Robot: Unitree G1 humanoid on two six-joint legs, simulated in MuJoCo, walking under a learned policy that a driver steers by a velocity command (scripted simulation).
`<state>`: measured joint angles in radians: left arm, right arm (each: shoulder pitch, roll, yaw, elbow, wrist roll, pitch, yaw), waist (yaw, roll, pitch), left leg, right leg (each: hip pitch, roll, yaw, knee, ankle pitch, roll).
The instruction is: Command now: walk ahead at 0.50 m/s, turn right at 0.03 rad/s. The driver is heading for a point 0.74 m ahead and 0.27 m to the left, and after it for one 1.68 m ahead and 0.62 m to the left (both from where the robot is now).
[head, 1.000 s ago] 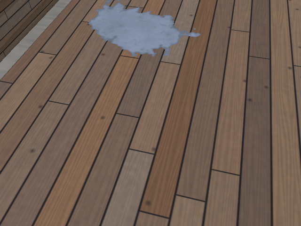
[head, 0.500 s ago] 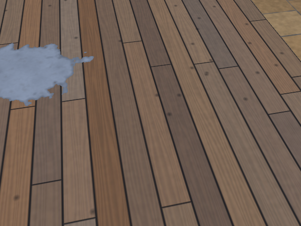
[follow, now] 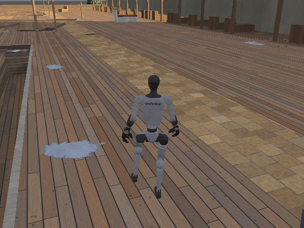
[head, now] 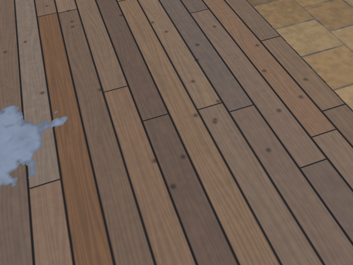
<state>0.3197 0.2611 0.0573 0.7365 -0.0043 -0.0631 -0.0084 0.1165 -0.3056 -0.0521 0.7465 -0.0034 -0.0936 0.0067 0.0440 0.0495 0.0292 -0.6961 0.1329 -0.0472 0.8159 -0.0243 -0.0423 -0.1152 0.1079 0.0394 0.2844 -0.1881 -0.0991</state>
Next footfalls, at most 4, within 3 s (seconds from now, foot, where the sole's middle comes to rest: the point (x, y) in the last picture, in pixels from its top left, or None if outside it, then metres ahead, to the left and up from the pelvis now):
0.24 left None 0.32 0.15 -0.78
0.70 right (201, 228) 0.62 0.00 -0.78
1.24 left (111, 202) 0.72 0.38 -0.78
1.78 right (116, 132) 1.11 0.41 -0.78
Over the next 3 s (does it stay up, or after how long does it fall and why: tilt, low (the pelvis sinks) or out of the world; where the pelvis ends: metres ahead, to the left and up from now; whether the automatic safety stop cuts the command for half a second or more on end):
stays up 1.52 0.57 0.00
